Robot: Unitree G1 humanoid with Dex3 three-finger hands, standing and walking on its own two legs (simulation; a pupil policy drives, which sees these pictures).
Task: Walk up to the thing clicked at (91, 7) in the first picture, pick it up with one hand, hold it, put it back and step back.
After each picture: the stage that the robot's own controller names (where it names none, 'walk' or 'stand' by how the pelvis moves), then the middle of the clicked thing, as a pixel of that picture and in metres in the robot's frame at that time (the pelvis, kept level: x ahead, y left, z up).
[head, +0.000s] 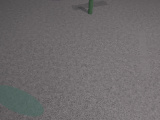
stand; (90, 6) +2.29 -0.19 -0.65
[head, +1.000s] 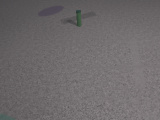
walk; (78, 18) +2.17 +0.14 -0.64
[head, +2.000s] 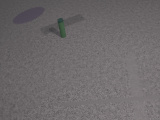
walk; (61, 28) +1.59 +0.32 -0.65
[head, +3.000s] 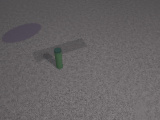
walk; (58, 58) +1.10 +0.25 -0.64
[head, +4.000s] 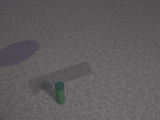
walk; (60, 93) +0.69 +0.17 -0.63
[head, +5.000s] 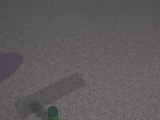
stand; (53, 117) +0.48 +0.15 -0.63
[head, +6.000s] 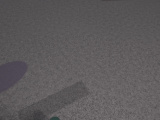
stand; out of the picture +0.44 +0.16 -0.66
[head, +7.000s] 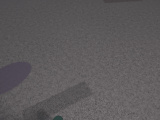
stand; out of the picture +0.46 +0.15 -0.66
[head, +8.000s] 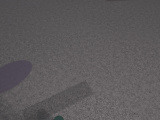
stand; out of the picture +0.45 +0.15 -0.66
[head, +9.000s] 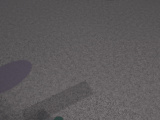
stand; out of the picture +0.44 +0.15 -0.66
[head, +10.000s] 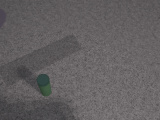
go down; (44, 86) +0.49 +0.15 -0.51
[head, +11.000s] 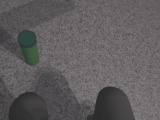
go down; (30, 50) +0.53 +0.18 -0.28
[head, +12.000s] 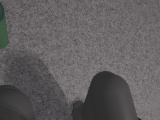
close in; out of the picture +0.53 +0.21 -0.20
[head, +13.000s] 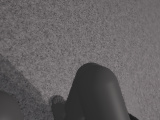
close; out of the picture +0.52 +0.25 -0.16
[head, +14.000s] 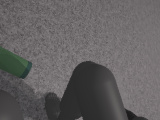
lift; out of the picture +0.44 +0.11 -0.26
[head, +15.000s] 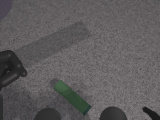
hold; (72, 97) +0.40 +0.03 -0.50
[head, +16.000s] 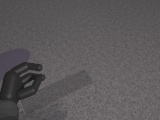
hold; out of the picture +0.36 +0.02 -0.70
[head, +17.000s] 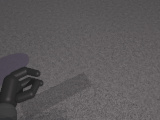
hold; out of the picture +0.34 +0.03 -0.71
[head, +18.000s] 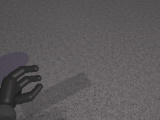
stand; out of the picture +0.34 +0.03 -0.71
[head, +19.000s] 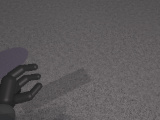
stand; out of the picture +0.35 +0.03 -0.70
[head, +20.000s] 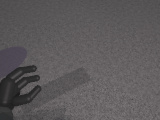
stand; out of the picture +0.35 +0.03 -0.70
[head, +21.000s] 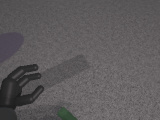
stand; out of the picture +0.37 +0.03 -0.65
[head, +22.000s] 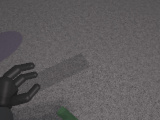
stand; out of the picture +0.37 +0.02 -0.64
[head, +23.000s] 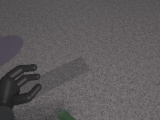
stand; out of the picture +0.36 +0.02 -0.66
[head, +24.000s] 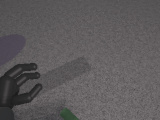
stand; out of the picture +0.38 +0.01 -0.65
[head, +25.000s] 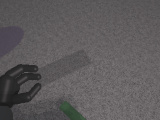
close; (75, 116) +0.39 +0.01 -0.63
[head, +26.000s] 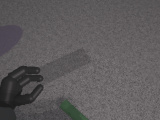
close; (76, 115) +0.38 +0.01 -0.62
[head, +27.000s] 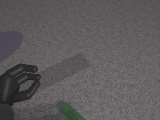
close; (76, 118) +0.39 +0.00 -0.64
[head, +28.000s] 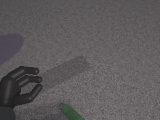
close; (77, 119) +0.39 +0.00 -0.65
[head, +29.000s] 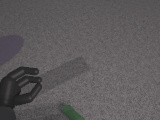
close; (77, 119) +0.40 +0.00 -0.65
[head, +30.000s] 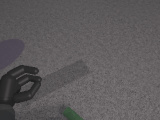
close; out of the picture +0.40 -0.01 -0.67
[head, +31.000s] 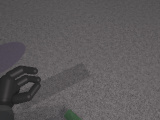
close; out of the picture +0.40 -0.02 -0.67
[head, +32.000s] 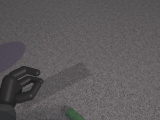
close; out of the picture +0.41 -0.02 -0.68
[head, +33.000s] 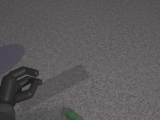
close; out of the picture +0.41 -0.02 -0.69
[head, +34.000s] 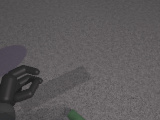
close; out of the picture +0.42 -0.04 -0.68
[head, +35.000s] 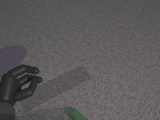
close; out of the picture +0.43 -0.04 -0.69
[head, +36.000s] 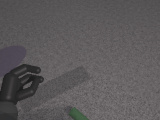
close; out of the picture +0.43 -0.05 -0.69
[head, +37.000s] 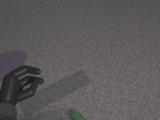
close; out of the picture +0.44 -0.05 -0.70
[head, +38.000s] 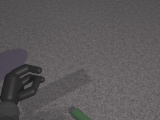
close; out of the picture +0.45 -0.06 -0.69
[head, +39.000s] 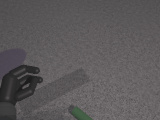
close; out of the picture +0.46 -0.07 -0.70
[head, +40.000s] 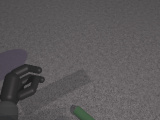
close; out of the picture +0.46 -0.08 -0.70
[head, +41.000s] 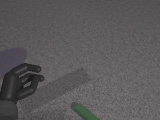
close; (89, 117) +0.48 -0.09 -0.69
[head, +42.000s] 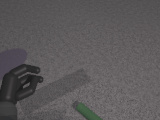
close; (91, 116) +0.50 -0.10 -0.70
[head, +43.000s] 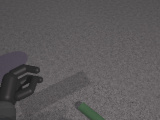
close; (93, 115) +0.51 -0.12 -0.70
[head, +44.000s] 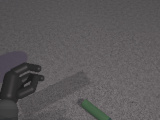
close; (95, 112) +0.54 -0.14 -0.70
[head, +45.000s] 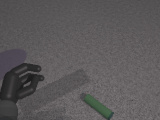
close; (98, 106) +0.57 -0.17 -0.70
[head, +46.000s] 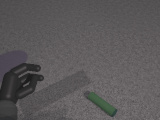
close; (102, 104) +0.60 -0.20 -0.70
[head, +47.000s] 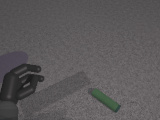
close; (105, 100) +0.64 -0.23 -0.70
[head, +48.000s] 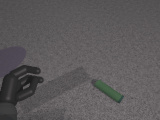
close; (108, 91) +0.69 -0.27 -0.69
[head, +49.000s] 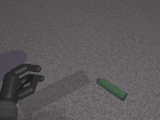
close; (113, 89) +0.73 -0.31 -0.70
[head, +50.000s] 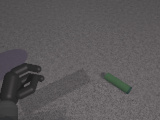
close; (117, 82) +0.79 -0.36 -0.70
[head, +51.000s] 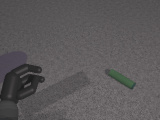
close; (121, 79) +0.84 -0.41 -0.70
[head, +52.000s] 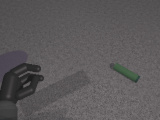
close; (126, 72) +0.91 -0.47 -0.70
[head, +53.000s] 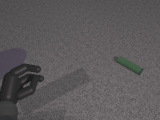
close; (129, 65) +0.97 -0.52 -0.69
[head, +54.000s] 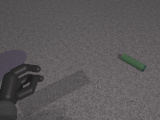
close; (133, 62) +1.02 -0.57 -0.70
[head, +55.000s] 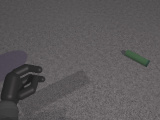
close; (137, 57) +1.09 -0.63 -0.70
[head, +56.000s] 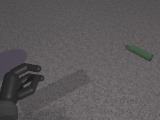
close; (140, 52) +1.15 -0.68 -0.70
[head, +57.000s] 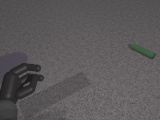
close; (143, 51) +1.21 -0.73 -0.70
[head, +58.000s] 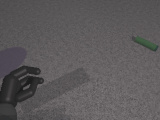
close; (146, 43) +1.28 -0.79 -0.69
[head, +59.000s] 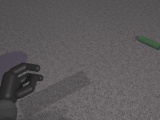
close; (149, 42) +1.33 -0.84 -0.70
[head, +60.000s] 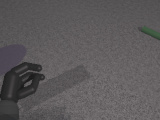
close; (152, 33) +1.40 -0.89 -0.68
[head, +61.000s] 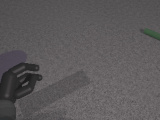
close; (154, 34) +1.45 -0.94 -0.70
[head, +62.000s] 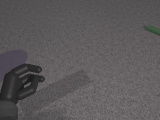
close; (157, 31) +1.51 -0.99 -0.70
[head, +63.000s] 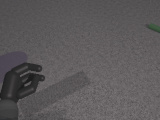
close; (159, 29) +1.57 -1.04 -0.70
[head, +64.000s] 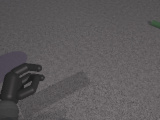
close; out of the picture +1.62 -1.09 -0.70
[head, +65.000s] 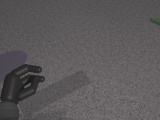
close; out of the picture +1.69 -1.14 -0.70
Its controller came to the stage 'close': yes
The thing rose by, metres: 0.00
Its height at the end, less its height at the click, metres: -0.09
